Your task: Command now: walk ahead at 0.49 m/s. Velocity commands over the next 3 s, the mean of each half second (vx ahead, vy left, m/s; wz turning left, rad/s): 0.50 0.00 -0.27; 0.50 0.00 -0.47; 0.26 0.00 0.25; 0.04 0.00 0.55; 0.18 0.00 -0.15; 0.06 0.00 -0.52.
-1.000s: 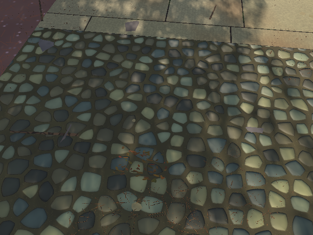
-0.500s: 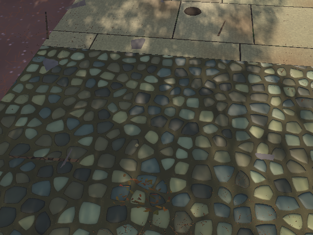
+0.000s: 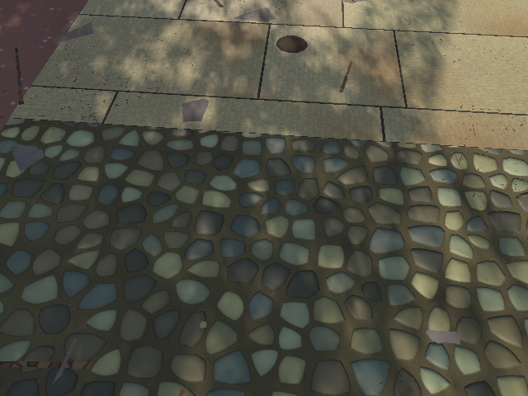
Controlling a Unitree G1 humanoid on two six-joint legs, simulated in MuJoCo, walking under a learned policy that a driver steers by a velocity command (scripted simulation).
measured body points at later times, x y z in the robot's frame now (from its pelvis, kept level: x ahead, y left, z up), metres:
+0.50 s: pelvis +0.28 -0.10 +0.00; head +0.31 -0.11 +0.45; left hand +0.40 +0.15 -0.12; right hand +0.36 -0.38 -0.13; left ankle +0.29 +0.07 -0.66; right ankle +0.30 -0.16 -0.74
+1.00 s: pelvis +0.56 -0.11 +0.00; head +0.58 -0.11 +0.45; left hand +0.77 +0.10 -0.12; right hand +0.54 -0.40 -0.11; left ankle +0.63 -0.03 -0.74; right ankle +0.48 -0.23 -0.66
